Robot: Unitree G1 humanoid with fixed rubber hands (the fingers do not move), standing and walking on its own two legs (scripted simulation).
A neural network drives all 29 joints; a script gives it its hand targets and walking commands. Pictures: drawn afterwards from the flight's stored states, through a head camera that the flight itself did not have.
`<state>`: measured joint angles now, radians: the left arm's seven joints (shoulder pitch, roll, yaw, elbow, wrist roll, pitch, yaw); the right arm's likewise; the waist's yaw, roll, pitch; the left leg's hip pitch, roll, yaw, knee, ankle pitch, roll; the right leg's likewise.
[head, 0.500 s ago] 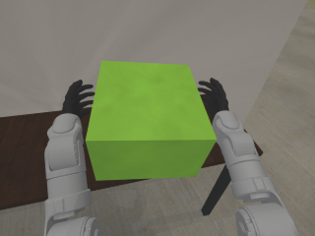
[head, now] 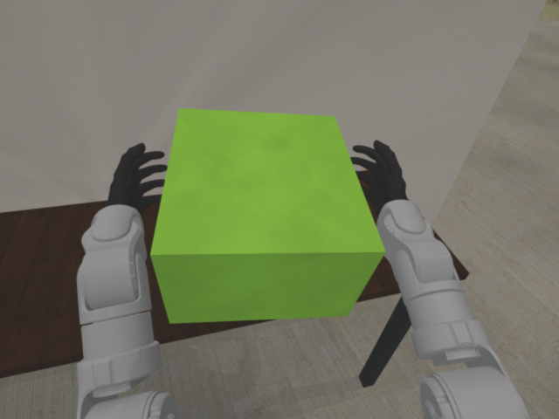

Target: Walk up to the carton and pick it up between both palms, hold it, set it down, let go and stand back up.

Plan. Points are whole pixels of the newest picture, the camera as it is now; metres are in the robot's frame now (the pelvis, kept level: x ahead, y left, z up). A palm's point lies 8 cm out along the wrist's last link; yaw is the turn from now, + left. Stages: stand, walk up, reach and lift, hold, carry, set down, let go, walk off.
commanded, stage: hold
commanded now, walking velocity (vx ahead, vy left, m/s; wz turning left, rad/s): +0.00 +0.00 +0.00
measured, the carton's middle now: (260, 209) +0.39 +0.01 +0.13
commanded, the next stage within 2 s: none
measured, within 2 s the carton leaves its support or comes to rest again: neither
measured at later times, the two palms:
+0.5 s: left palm (130, 203) +0.35 +0.18 +0.18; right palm (388, 194) +0.36 -0.17 +0.18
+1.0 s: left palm (136, 207) +0.34 +0.17 +0.18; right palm (394, 203) +0.35 -0.18 +0.17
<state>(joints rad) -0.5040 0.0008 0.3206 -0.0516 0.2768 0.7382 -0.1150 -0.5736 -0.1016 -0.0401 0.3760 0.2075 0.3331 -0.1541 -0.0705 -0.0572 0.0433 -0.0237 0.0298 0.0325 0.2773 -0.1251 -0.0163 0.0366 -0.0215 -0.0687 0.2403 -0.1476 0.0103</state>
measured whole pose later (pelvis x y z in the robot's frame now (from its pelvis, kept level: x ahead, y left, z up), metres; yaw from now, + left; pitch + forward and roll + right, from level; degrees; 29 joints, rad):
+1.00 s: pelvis -0.01 +0.00 +0.00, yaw +0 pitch -7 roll +0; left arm -0.51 -0.01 0.31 -0.06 0.27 0.74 -0.10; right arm -0.57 -0.10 -0.06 0.36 0.20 0.33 -0.14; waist -0.08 -0.05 0.06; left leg -0.04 0.03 0.03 0.28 -0.12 -0.02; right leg 0.01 -0.02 -0.07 0.24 -0.14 0.01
